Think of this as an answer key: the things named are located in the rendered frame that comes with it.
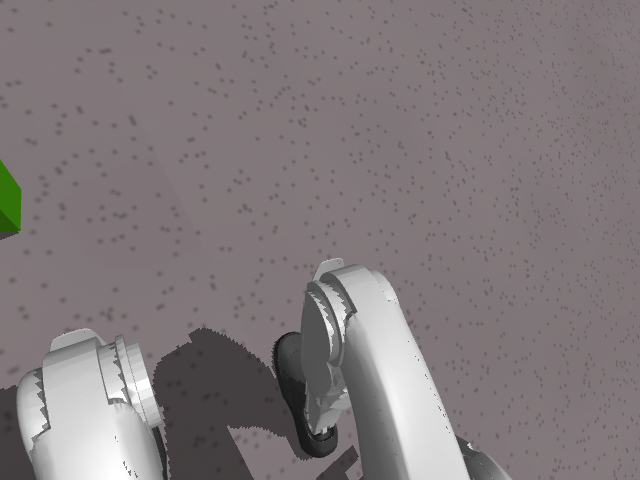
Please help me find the right robot foot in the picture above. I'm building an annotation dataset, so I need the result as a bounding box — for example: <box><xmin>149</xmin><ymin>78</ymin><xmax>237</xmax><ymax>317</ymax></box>
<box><xmin>274</xmin><ymin>332</ymin><xmax>338</xmax><ymax>458</ymax></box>

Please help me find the right robot hand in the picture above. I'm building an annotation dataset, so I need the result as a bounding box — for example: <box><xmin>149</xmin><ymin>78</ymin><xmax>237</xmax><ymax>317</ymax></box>
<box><xmin>455</xmin><ymin>435</ymin><xmax>512</xmax><ymax>480</ymax></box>

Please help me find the carton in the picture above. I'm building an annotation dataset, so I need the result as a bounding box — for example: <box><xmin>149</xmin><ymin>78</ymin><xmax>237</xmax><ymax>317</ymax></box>
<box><xmin>0</xmin><ymin>160</ymin><xmax>21</xmax><ymax>231</ymax></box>

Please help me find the left robot foot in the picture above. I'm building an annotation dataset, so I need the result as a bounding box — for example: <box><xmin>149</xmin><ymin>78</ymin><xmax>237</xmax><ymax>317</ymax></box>
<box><xmin>152</xmin><ymin>426</ymin><xmax>168</xmax><ymax>480</ymax></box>

